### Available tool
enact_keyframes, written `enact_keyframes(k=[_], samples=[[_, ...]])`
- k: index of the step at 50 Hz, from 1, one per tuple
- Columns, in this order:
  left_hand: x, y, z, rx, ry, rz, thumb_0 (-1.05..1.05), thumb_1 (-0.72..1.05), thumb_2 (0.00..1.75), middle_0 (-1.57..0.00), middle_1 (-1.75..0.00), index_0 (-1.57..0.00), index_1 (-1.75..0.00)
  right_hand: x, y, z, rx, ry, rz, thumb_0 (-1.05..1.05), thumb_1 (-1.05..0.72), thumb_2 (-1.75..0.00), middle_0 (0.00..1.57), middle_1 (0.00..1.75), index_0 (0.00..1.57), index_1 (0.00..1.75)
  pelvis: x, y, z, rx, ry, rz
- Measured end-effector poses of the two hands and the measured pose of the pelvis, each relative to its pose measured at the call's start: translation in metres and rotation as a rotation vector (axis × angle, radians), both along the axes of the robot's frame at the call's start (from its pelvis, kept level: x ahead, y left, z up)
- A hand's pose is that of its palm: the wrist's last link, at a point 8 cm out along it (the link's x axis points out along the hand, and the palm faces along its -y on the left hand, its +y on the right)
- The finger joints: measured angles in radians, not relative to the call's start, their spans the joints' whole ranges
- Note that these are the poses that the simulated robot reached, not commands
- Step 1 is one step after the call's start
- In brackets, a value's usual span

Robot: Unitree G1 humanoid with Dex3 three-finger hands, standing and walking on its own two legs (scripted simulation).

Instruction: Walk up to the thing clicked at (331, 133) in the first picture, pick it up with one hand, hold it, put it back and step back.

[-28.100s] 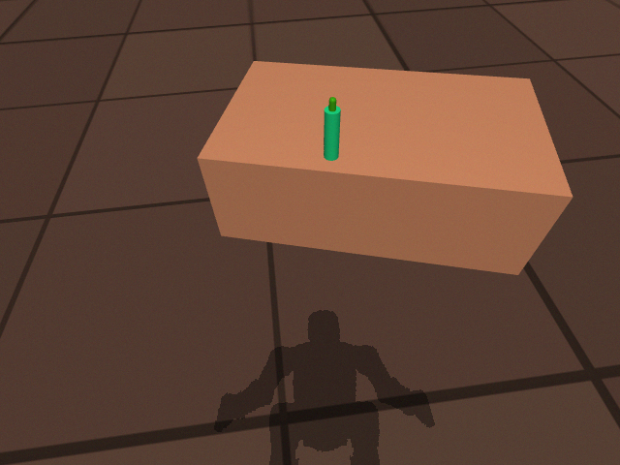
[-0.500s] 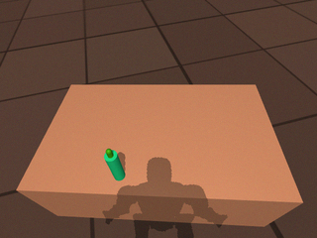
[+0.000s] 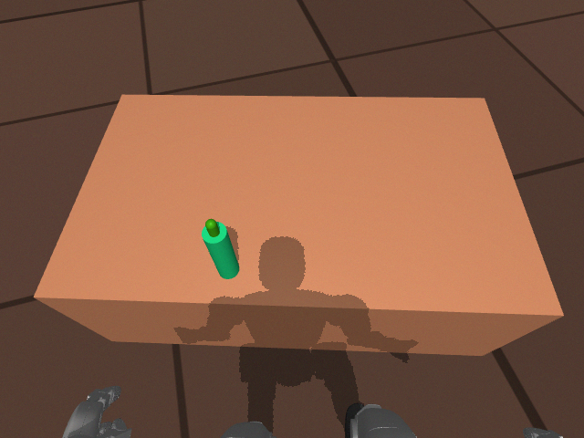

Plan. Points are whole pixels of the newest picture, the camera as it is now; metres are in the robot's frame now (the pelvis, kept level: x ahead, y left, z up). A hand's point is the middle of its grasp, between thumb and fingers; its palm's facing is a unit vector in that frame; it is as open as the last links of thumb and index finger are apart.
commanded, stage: step back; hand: left
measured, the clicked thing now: (220, 248) +0.49 +0.17 -0.23
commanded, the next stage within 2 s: none
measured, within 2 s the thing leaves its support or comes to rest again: neither
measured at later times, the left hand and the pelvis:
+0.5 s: hand out of the picture +0.02 +0.31 -0.15, palm faces -0.10 -0.91 -0.39, open 7.4 cm; pelvis -0.08 +0.05 +0.00, yaw -6 degrees
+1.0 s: hand out of the picture -0.06 +0.33 -0.15, palm faces -0.07 -0.94 -0.33, open 7.4 cm; pelvis -0.20 +0.09 +0.01, yaw -4 degrees
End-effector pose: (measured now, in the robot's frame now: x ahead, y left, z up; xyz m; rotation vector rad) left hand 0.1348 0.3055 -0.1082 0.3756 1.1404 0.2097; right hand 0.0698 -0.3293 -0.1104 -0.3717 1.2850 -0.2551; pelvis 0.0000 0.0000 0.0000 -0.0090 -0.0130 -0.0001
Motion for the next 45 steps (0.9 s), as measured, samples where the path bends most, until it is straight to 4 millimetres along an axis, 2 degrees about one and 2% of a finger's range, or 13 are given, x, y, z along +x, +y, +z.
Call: enact_keyframes(k=[4, 7, 10, 14, 19, 26, 31, 38, 42, 45], samples=[[0.006, 0.025, -0.016, -0.021, -0.062, -0.002, 0.01, 0.9, 0.9, -0.2, -0.3, -0.21, -0.3, -0.037, 0.021, 0.002, -0.045, 0.049, 0.001, 0.0, -0.9, -0.9, 0.2, 0.3, 0.2, 0.3, -0.019, 0.021, -0.011, 0.02, -0.02, -0.001], [-0.005, 0.031, -0.016, -0.037, -0.036, 0.002, 0.01, 0.9, 0.9, -0.2, -0.3, -0.2, -0.3, -0.063, 0.04, 0.012, -0.034, 0.083, -0.01, 0.0, -0.9, -0.9, 0.2, 0.3, 0.2, 0.3, -0.027, 0.031, -0.001, -0.014, -0.015, 0.007], [-0.022, 0.036, -0.012, -0.056, 0.002, 0.012, 0.01, 0.91, 0.9, -0.2, -0.3, -0.2, -0.3, -0.078, 0.054, 0.022, -0.034, 0.109, -0.011, 0.0, -0.9, -0.9, 0.21, 0.3, 0.2, 0.3, -0.033, 0.039, 0.01, -0.028, 0.013, 0.008], [-0.055, 0.045, -0.012, -0.051, 0.055, 0.002, 0.01, 0.9, 0.9, -0.2, -0.3, -0.2, -0.3, -0.078, 0.065, 0.023, -0.038, 0.065, -0.024, 0.0, -0.9, -0.9, 0.21, 0.3, 0.2, 0.3, -0.044, 0.048, 0.012, -0.019, 0.017, -0.026], [-0.091, 0.051, -0.014, -0.025, 0.122, -0.013, 0.01, 0.9, 0.9, -0.2, -0.3, -0.2, -0.3, -0.07, 0.074, 0.011, -0.015, -0.045, -0.031, 0.0, -0.9, -0.9, 0.21, 0.3, 0.2, 0.3, -0.06, 0.054, 0.005, 0.005, -0.006, -0.067], [-0.122, 0.045, -0.002, 0.007, 0.098, -0.034, 0.01, 0.9, 0.9, -0.2, -0.3, -0.2, -0.3, -0.073, 0.076, -0.012, 0.056, -0.143, -0.043, 0.0, -0.9, -0.9, 0.21, 0.3, 0.2, 0.3, -0.088, 0.053, -0.003, -0.013, -0.046, -0.093], [-0.139, 0.043, 0.012, 0.009, 0.045, -0.039, 0.01, 0.9, 0.9, -0.2, -0.3, -0.21, -0.3, -0.085, 0.078, -0.005, 0.08, -0.154, -0.035, 0.0, -0.9, -0.9, 0.21, 0.3, 0.2, 0.3, -0.108, 0.049, 0.004, 0.032, -0.039, -0.106], [-0.144, 0.05, 0.019, -0.001, -0.04, -0.065, 0.01, 0.9, 0.9, -0.2, -0.3, -0.21, -0.3, -0.125, 0.074, 0.005, 0.015, -0.12, 0.003, 0.0, -0.9, -0.9, 0.21, 0.3, 0.2, 0.3, -0.143, 0.064, 0.007, 0.028, 0.001, -0.081], [-0.151, 0.062, 0.005, -0.025, -0.087, -0.079, 0.01, 0.9, 0.9, -0.2, -0.3, -0.21, -0.3, -0.155, 0.081, 0.005, -0.035, -0.099, 0.018, 0.0, -0.9, -0.9, 0.2, 0.3, 0.2, 0.3, -0.167, 0.077, -0.005, 0.003, -0.006, -0.044], [-0.166, 0.071, -0.007, -0.048, -0.078, -0.069, 0.01, 0.9, 0.9, -0.2, -0.3, -0.2, -0.3, -0.182, 0.094, 0.011, -0.041, -0.082, 0.01, 0.0, -0.9, -0.9, 0.2, 0.3, 0.2, 0.3, -0.185, 0.083, -0.005, 0.048, -0.037, -0.074]])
